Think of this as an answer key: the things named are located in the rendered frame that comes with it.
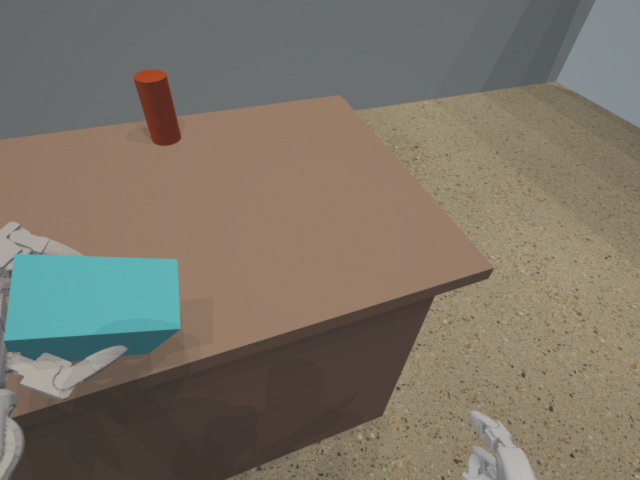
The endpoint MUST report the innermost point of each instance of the sponge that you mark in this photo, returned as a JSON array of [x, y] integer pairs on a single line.
[[74, 306]]

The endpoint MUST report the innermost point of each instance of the table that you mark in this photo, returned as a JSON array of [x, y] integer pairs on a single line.
[[308, 259]]

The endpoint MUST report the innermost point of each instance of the robot left hand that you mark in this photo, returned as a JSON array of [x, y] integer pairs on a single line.
[[49, 374]]

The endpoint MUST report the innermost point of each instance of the robot right hand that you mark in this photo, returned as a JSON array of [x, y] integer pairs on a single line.
[[509, 463]]

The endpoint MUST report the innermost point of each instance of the left robot forearm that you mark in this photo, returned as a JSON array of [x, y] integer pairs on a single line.
[[11, 436]]

